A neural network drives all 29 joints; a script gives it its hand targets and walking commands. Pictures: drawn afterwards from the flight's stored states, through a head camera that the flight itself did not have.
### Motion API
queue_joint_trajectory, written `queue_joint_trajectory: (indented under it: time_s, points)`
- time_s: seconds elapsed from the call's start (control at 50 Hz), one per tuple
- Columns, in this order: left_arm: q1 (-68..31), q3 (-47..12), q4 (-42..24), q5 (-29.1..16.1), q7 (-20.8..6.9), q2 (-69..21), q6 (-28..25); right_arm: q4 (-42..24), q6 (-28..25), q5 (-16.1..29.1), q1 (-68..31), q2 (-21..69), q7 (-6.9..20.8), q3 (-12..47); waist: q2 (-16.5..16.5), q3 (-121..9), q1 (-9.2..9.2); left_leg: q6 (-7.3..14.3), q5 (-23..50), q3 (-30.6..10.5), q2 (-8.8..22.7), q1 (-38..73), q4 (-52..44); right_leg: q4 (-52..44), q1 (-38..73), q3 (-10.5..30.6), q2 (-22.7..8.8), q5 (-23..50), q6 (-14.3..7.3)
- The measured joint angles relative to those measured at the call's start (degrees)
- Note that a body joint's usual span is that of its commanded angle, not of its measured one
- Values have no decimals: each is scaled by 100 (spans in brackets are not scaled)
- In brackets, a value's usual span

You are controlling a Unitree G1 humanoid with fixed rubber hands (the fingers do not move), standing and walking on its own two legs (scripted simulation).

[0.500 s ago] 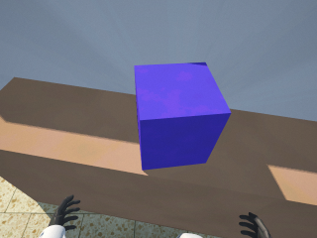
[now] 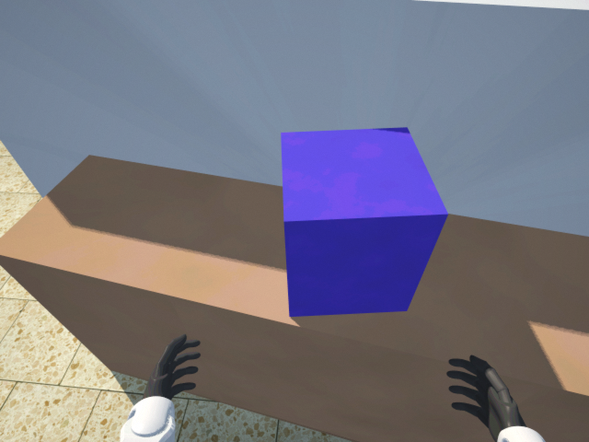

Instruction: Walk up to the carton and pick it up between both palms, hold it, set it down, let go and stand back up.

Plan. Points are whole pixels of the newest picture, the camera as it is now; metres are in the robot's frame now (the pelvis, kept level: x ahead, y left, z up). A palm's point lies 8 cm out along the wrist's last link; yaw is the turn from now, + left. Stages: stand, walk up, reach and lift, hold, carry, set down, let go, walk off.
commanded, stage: reach and lift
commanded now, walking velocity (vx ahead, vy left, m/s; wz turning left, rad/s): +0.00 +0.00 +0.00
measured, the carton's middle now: (346, 225) +0.44 -0.09 +0.02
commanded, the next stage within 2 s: none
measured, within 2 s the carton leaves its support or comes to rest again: neither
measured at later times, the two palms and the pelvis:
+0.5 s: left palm (161, 366) +0.21 +0.17 +0.02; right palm (465, 354) +0.22 -0.23 -0.01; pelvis +0.04 +0.02 +0.01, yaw +1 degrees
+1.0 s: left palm (173, 320) +0.26 +0.16 +0.04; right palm (479, 310) +0.26 -0.25 +0.04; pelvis +0.06 +0.01 +0.01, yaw +1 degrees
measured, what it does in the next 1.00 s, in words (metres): shifts its weight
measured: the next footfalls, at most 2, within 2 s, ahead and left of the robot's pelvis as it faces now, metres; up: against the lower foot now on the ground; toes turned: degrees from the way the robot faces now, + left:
none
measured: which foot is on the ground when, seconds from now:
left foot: down 0.00-1.00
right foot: down 0.00-1.00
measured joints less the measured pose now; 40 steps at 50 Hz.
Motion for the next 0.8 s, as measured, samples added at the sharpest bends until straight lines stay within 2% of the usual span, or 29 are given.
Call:
queue_joint_trajectory:
  time_s: [0.04, 0.08, 0.14, 0.18, 0.24, 0.3, 0.4, 0.48, 0.56, 0.66, 0.74, 0.8]
  points:
    - [-34, 53, 36, 83, 50, -142, -191, 125, -104, 40, 67, -130, 24, 48, -25, -53, -42, -48, 167, -42, 45, -110, -32, 5, -33, -108, -17, 1, -58]
    - [65, 39, -127, -9, 135, -239, -299, 112, -134, 112, 161, -211, 1, 66, -90, -81, 34, -52, 330, -66, -13, -63, -196, 42, -42, -166, -92, -67, -92]
    - [321, -82, -557, -307, 222, -278, -437, -304, -117, 252, 499, -271, -103, 157, -228, -126, 169, 92, 286, -59, -214, 4, -339, 140, -119, -156, -225, -157, -71]
    - [400, -205, -711, -412, 305, -240, -480, -643, -216, 329, 575, -222, -134, 159, -267, -151, 215, 111, 235, -59, -316, 34, -399, 167, -178, -131, -259, -179, -54]
    - [421, -426, -885, -418, 451, -119, -463, -950, -336, 431, 352, -30, -82, 80, -269, -118, 266, -44, 299, 19, -276, 81, -502, 69, -176, -45, -212, -111, -40]
    - [391, -552, -1017, -398, 476, -85, -447, -1111, -388, 491, 53, 94, -71, 84, -254, -62, 298, -101, 341, 81, -234, 151, -577, -70, -105, 29, -157, -45, -21]
    - [606, -601, -1529, -317, 499, -203, -508, -890, -503, 581, -157, 63, -45, 202, -280, -23, 300, -105, 358, 100, -224, 296, -765, -329, 71, 48, -155, -5, 26]
    - [1030, -647, -1990, -163, 565, -310, -727, -637, -710, 735, 102, -4, -21, 232, -280, 4, 311, -67, 330, 77, -219, 413, -902, -548, 238, 19, -161, -4, 56]
    - [1431, -786, -2278, -201, 678, -289, -919, -652, -944, 920, 491, -48, 10, 200, -211, 30, 267, -43, 222, 64, -204, 445, -899, -636, 317, 1, -152, -68, 74]
    - [1777, -975, -2420, -233, 722, -255, -1178, -1009, -1273, 1056, 788, -172, 0, 208, -79, -5, 121, -38, 60, 110, -150, 414, -816, -654, 308, 37, -95, -153, 74]
    - [1791, -1050, -2573, -246, 702, -271, -1259, -1344, -1448, 1165, 797, -326, -27, 269, -19, -114, 17, -55, -17, 124, -103, 418, -802, -658, 310, 53, -45, -206, 52]
    - [1609, -977, -2659, -126, 644, -364, -1222, -1497, -1465, 1279, 715, -489, -81, 363, -11, -155, 39, -81, 229, 109, -69, 490, -841, -680, 371, 51, -5, -217, 26]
